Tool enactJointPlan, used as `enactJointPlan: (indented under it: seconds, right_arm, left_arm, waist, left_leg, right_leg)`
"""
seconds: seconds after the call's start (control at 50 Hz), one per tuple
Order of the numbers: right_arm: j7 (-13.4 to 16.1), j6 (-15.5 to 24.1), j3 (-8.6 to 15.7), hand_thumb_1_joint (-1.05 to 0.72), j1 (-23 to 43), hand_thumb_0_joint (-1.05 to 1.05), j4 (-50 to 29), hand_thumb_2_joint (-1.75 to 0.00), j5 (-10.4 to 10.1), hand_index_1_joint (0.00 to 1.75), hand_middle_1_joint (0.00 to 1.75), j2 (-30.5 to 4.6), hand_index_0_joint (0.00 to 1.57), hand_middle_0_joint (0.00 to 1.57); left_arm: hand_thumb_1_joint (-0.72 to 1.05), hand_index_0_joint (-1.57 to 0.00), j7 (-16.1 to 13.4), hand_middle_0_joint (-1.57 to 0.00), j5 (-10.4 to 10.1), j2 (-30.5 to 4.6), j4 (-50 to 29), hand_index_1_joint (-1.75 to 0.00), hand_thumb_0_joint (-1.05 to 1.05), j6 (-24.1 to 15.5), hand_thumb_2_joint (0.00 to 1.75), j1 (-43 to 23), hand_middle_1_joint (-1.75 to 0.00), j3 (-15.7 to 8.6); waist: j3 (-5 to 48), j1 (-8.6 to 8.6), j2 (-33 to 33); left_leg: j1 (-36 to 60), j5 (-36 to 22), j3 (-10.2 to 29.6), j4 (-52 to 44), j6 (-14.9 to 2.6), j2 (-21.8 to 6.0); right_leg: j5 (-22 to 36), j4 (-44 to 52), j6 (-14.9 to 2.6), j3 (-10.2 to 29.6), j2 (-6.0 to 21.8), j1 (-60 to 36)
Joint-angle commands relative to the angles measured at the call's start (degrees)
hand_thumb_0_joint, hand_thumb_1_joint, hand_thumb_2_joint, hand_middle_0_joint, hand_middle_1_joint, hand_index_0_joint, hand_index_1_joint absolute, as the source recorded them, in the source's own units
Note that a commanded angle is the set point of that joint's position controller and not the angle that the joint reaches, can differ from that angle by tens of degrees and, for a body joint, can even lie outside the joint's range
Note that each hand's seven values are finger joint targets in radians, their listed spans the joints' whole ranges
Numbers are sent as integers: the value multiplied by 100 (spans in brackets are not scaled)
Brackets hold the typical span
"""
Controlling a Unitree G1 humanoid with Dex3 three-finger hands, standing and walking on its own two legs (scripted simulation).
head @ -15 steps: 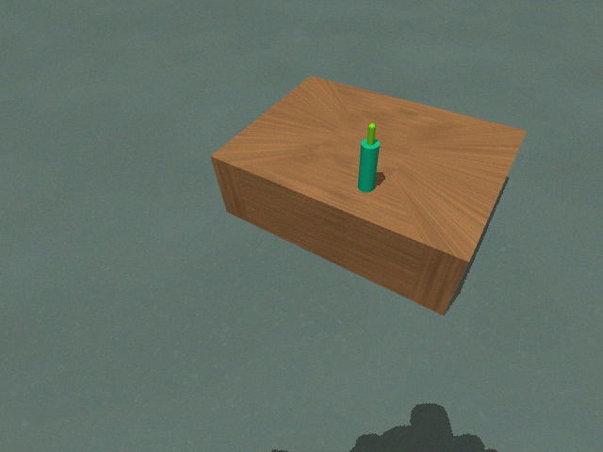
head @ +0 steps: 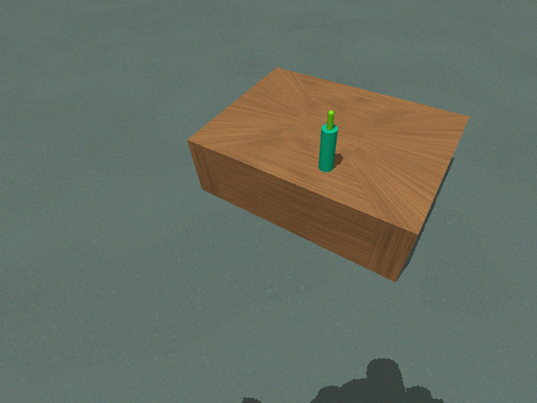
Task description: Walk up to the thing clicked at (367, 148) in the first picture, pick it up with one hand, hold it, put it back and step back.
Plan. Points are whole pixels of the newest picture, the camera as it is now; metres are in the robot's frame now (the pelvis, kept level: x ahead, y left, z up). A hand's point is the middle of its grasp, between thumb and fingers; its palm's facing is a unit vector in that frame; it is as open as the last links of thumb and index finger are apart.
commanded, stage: stand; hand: left
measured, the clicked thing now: (328, 141) +1.06 -0.15 -0.32
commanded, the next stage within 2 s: walk up in 0.82 s
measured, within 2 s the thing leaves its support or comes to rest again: neither
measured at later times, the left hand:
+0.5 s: hand out of the picture +0.08 +0.25 -0.16, palm faces -0.03 -0.94 -0.33, open 7.4 cm
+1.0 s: hand out of the picture +0.11 +0.25 -0.15, palm faces -0.16 -0.92 -0.36, open 7.4 cm
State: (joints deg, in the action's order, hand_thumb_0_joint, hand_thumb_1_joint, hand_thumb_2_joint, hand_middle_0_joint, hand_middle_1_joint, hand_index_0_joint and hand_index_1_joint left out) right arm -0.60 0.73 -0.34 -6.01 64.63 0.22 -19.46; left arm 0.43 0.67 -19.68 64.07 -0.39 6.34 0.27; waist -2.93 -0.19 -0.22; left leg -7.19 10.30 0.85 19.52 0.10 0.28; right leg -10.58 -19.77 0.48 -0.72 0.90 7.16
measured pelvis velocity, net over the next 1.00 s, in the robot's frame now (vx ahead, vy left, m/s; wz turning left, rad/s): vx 0.03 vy -0.02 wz -0.12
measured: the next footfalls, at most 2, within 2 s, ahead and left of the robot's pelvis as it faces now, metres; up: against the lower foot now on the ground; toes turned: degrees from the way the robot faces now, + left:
right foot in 1.12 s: +0.15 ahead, -0.21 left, +0.00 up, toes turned -15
left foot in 1.56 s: +0.41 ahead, +0.04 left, +0.00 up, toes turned -16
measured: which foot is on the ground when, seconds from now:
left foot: down 0.00-1.00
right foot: down 0.00-0.88, up 0.90-1.00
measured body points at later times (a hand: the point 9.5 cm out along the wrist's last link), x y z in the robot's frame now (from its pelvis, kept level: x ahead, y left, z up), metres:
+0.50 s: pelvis +0.01 +0.00 +0.00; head +0.02 +0.00 +0.45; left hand +0.09 +0.29 -0.13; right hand +0.09 -0.30 -0.13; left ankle +0.00 +0.12 -0.75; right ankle +0.00 -0.12 -0.75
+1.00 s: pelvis +0.03 -0.02 -0.01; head +0.04 -0.03 +0.44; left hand +0.12 +0.30 -0.13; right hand +0.07 -0.34 -0.13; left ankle +0.00 +0.12 -0.75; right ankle +0.03 -0.14 -0.72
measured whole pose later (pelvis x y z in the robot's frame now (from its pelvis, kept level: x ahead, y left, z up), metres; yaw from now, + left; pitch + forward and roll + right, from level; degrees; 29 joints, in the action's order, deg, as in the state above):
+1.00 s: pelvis +0.03 -0.02 -0.01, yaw -7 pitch -2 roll +1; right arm -2.2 3.4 4.3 -10.5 55.8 2.3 -21.9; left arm 4.1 2.0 -22.7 59.4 1.2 12.8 -3.7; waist -3.0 -1.4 -0.1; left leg -4.6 15.8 -5.8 22.2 -0.9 -2.3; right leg -24.0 -45.6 -0.9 0.2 2.2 21.2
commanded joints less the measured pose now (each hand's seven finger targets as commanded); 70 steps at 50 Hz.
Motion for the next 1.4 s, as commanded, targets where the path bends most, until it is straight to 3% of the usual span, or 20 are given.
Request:
enactJointPlan:
  seconds: [0.0,0.78,0.8,0.82,0.84,0.86,0.88,0.9,0.94,1.0,1.04,1.08,1.1,1.12,1.14,1.16,1.18,1.24,1.28,1.38]
  right_arm:
    - [103,122,225,-90,215,0,-327,-90,16,30,30,-1224,20,20]
    - [120,113,249,-90,188,0,-358,-90,18,30,30,-1251,20,20]
    - [28,235,650,-90,-16,0,-906,-90,190,30,30,-1836,20,20]
    - [-14,257,720,-90,-199,0,-817,-90,236,30,30,-1840,20,20]
    - [-27,267,781,-90,-544,0,-790,-90,231,30,30,-1868,20,20]
    - [-22,275,887,-90,-853,0,-776,-90,195,30,30,-2047,20,20]
    - [-27,296,926,-90,-761,0,-948,-90,200,30,30,-2170,20,20]
    - [-19,332,942,-90,-550,0,-1098,-90,209,30,30,-2161,20,20]
    - [-36,379,876,-90,-326,0,-1312,-90,245,30,30,-1849,20,20]
    - [-133,359,913,-90,357,0,-1621,-90,287,30,30,-1913,20,20]
    - [-177,300,882,-90,381,0,-1735,-90,296,30,30,-1791,20,20]
    - [-177,210,812,-90,235,0,-1800,-90,267,30,30,-1545,20,20]
    - [-190,174,681,-90,-8,0,-1819,-90,219,30,30,-1210,20,20]
    - [-229,127,532,-90,-169,0,-1941,-90,173,30,30,-894,20,20]
    - [-231,58,644,-90,-219,0,-1970,-90,134,30,30,-1361,20,20]
    - [-204,57,754,-90,-124,0,-1965,-90,178,30,30,-1732,20,20]
    - [-212,78,777,-90,-26,0,-1901,-90,152,30,30,-1818,20,20]
    - [-249,27,713,-90,-886,0,-1567,-90,43,30,30,-1639,20,20]
    - [-298,1,738,-90,-960,0,-1634,-90,133,30,30,-1605,20,20]
    - [-407,26,819,-90,-538,0,-2069,-90,270,30,30,-1638,20,20]
  left_arm:
    - [90,-20,-90,-20,-18,-1216,-343,-30,0,-144,90,-139,-30,-210]
    - [90,-20,-106,-20,-12,-1241,-364,-30,0,-157,90,-126,-30,-217]
    - [90,-20,66,-20,85,-1708,-804,-30,0,-111,90,311,-30,-622]
    - [90,-20,127,-20,132,-1652,-814,-30,0,-85,90,135,-30,-637]
    - [90,-20,177,-20,126,-1487,-993,-30,0,-61,90,-321,-30,-602]
    - [90,-20,226,-20,112,-1358,-1186,-30,0,-54,90,-708,-30,-610]
    - [90,-20,223,-20,137,-1384,-1355,-30,0,-76,90,-759,-30,-621]
    - [90,-20,237,-20,141,-1445,-1386,-30,0,-114,90,-532,-30,-634]
    - [90,-20,347,-20,88,-1458,-1304,-30,0,-140,90,-2,-30,-645]
    - [90,-20,479,-20,40,-1346,-1234,-30,0,-123,90,730,-30,-698]
    - [90,-20,462,-20,78,-1358,-1171,-30,0,-139,90,1001,-30,-767]
    - [90,-20,347,-20,116,-1568,-888,-30,0,-209,90,1896,-30,-910]
    - [90,-20,231,-20,124,-1912,-823,-30,0,-260,90,2468,-30,-1048]
    - [90,-20,125,-20,130,-2307,-970,-30,0,-304,90,2561,-30,-1150]
    - [90,-20,134,-20,95,-2383,-1269,-30,0,-321,90,2036,-30,-1071]
    - [90,-20,135,-20,25,-2568,-1433,-30,0,-326,90,1609,-30,-1078]
    - [90,-20,120,-20,-20,-2437,-1502,-30,0,-334,90,1391,-30,-1037]
    - [90,-20,50,-20,-90,-2047,-1584,-30,0,-435,90,1113,-30,-909]
    - [90,-20,29,-20,-92,-1908,-1619,-30,0,-501,90,1275,-30,-858]
    - [90,-20,12,-20,-51,-2069,-1879,-30,0,-562,90,1362,-30,-921]
  waist:
    - [434,38,6]
    - [521,28,-20]
    - [743,-103,-53]
    - [297,-244,171]
    - [-71,-534,470]
    - [-213,-776,1134]
    - [-517,-720,976]
    - [-525,-510,630]
    - [-298,-219,350]
    - [-75,186,1097]
    - [9,239,919]
    - [367,602,-224]
    - [514,883,-1351]
    - [217,887,-2246]
    - [-9,554,-1379]
    - [-572,401,-1018]
    - [-802,323,-687]
    - [-431,-31,-681]
    - [-336,12,-581]
    - [-478,122,-464]
  left_leg:
    - [43,-683,548,-360,-127,-706]
    - [254,-1021,498,-354,-132,-757]
    - [912,1847,96,407,-423,-508]
    - [1095,2754,369,310,-581,-697]
    - [1665,3334,803,-203,-758,-993]
    - [1502,3520,1703,-1007,-1124,-1937]
    - [964,3160,2188,-1388,-1472,-2662]
    - [759,2782,2273,-1407,-1539,-2817]
    - [724,2298,1495,-1227,-1387,-2316]
    - [133,1874,208,-729,-972,-1722]
    - [-294,1658,-471,-6,-813,-1286]
    - [-1287,1615,-902,1785,-618,-932]
    - [-2138,1836,-1070,3289,-441,-528]
    - [-3148,2585,-707,4440,-176,24]
    - [-3054,2303,-13,4799,-63,-64]
    - [-2925,2272,235,4748,-54,-365]
    - [-2978,1963,394,4797,-86,-575]
    - [-2402,938,366,4246,-132,-808]
    - [-2273,634,262,3916,-87,-760]
    - [-2389,486,132,2852,157,-811]
  right_leg:
    - [513,320,-209,537,651,-104]
    - [949,379,-196,525,673,-225]
    - [-1571,4,-428,908,292,633]
    - [-2475,-243,-471,974,376,1831]
    - [-2397,-741,-313,568,135,3031]
    - [-1817,-2225,-240,75,-68,3387]
    - [-1747,-2950,-173,290,215,3560]
    - [-1636,-3098,-184,509,470,3334]
    - [-1416,-2905,-162,494,625,2874]
    - [-1052,-1969,-149,65,572,1566]
    - [-402,-1520,-86,-371,276,813]
    - [-76,-1264,-115,-538,-114,-830]
    - [-909,-818,-311,217,80,-1578]
    - [-2944,325,-637,2553,1185,-1353]
    - [-4388,1412,-1220,4479,1993,-436]
    - [-4657,1499,-1543,4784,2186,348]
    - [-4189,1441,-1561,4420,2028,540]
    - [-2517,886,-1013,2535,1260,537]
    - [-1962,759,-1022,2114,1025,628]
    - [-2256,612,-1215,1910,1098,924]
